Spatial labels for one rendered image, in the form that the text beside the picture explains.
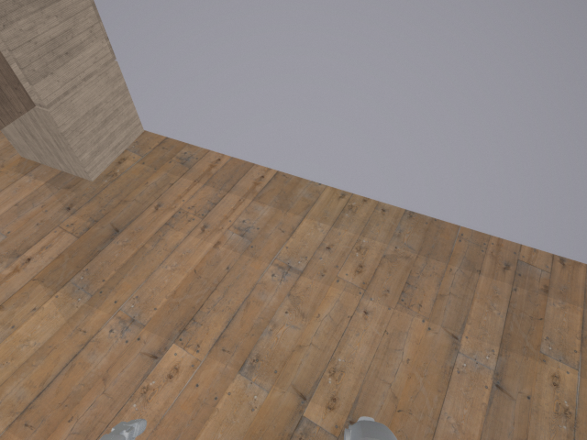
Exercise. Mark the right robot thigh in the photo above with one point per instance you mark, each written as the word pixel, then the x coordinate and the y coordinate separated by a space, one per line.
pixel 368 430

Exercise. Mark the left robot hand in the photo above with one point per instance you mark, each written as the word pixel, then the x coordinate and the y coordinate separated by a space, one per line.
pixel 126 430

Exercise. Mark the cupboard door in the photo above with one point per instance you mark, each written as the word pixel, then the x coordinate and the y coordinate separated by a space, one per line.
pixel 14 99

